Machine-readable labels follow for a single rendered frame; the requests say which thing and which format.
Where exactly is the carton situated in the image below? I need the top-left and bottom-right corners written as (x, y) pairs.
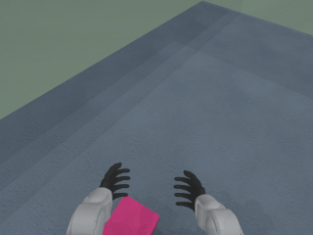
top-left (102, 196), bottom-right (160, 235)

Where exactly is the right robot hand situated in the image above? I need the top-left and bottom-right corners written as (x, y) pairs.
top-left (173, 170), bottom-right (205, 212)

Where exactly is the right robot forearm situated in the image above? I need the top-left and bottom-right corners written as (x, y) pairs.
top-left (195, 194), bottom-right (244, 235)

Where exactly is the left robot forearm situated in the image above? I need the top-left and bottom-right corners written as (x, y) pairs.
top-left (66, 187), bottom-right (112, 235)

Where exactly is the left robot hand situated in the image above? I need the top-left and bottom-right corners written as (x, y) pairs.
top-left (100, 163), bottom-right (131, 200)

